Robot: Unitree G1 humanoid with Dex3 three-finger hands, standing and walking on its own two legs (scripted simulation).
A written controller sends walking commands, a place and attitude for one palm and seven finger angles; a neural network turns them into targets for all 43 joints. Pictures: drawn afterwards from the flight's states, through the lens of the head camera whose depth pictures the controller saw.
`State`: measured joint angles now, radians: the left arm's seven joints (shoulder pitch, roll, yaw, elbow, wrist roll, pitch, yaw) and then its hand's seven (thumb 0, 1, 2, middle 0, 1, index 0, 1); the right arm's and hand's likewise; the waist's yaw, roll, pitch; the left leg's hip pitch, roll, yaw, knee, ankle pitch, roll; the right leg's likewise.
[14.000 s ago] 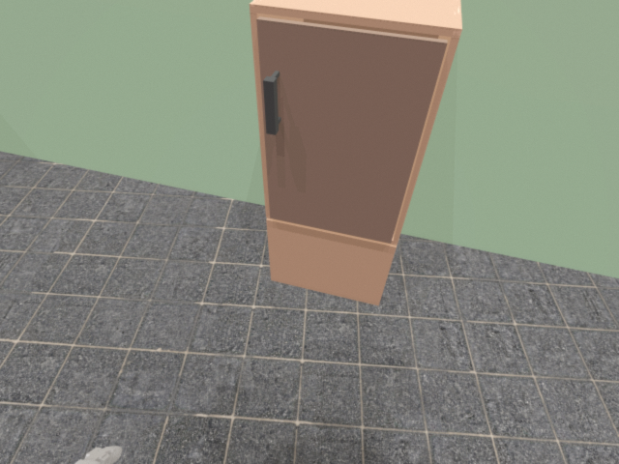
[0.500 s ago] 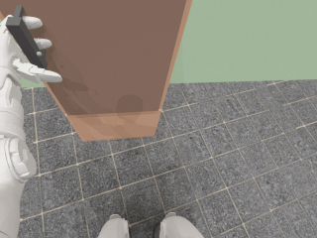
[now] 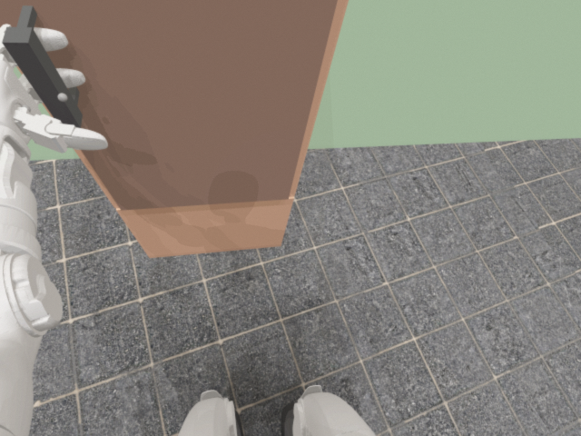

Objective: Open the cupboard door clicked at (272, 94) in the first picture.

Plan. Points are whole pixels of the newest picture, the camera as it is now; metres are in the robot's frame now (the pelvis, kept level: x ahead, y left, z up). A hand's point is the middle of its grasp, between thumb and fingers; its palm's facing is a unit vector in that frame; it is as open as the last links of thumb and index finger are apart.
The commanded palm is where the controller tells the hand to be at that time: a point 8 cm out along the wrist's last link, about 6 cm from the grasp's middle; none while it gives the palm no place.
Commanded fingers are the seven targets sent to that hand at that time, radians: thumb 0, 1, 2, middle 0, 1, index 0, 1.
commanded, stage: close the thumb around the handle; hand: left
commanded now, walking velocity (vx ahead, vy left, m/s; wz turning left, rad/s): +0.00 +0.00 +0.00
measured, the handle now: (51, 71) +0.57 +0.25 +0.09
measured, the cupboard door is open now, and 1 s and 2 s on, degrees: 0 3 47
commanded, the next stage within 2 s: pull the door open along its arc in 0.64 s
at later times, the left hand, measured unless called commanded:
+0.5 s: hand (57, 101) +0.52 +0.24 +0.10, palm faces +0.05 -1.00 -0.01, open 6.5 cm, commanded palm +0.51 +0.27 +0.09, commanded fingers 0.00 0.90 0.90 -0.40 -1.35 -0.40 -1.35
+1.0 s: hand (65, 114) +0.50 +0.22 +0.10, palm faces +0.05 -1.00 +0.00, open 5.9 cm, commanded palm +0.46 +0.26 +0.09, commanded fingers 0.00 0.90 0.90 -0.40 -1.35 -0.40 -1.35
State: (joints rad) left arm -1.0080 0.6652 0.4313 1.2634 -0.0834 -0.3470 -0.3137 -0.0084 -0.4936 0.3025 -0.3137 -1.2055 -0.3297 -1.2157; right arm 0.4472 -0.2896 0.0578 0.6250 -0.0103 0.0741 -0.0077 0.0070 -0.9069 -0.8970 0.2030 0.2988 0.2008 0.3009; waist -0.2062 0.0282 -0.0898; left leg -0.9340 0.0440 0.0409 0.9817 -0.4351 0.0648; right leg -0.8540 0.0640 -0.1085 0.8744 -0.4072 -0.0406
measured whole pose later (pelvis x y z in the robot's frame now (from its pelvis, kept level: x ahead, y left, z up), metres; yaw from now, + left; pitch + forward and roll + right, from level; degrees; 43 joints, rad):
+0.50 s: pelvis +0.00 +0.00 +0.00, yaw +0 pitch +21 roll -5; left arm -0.98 0.64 0.43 1.26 -0.09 -0.35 -0.30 0.01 0.58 0.76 -0.38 -1.31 -0.38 -1.31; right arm 0.43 -0.28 0.06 0.62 -0.01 0.08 0.00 0.01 -0.91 -0.90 0.20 0.30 0.20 0.30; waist -0.19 0.03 -0.10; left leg -0.91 0.04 0.05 0.98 -0.44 0.07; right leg -0.83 0.06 -0.10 0.87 -0.41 -0.03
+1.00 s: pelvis +0.00 +0.00 +0.01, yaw -1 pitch +20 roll -4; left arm -0.84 0.57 0.44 1.14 -0.13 -0.36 -0.29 0.01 0.70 0.78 -0.35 -1.35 -0.35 -1.34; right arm 0.45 -0.28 0.05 0.61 0.00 0.09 0.00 0.01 -0.91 -0.90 0.20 0.30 0.20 0.30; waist -0.18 0.03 -0.12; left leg -0.86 0.05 0.07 0.95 -0.44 0.07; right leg -0.80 0.07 -0.08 0.85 -0.40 -0.04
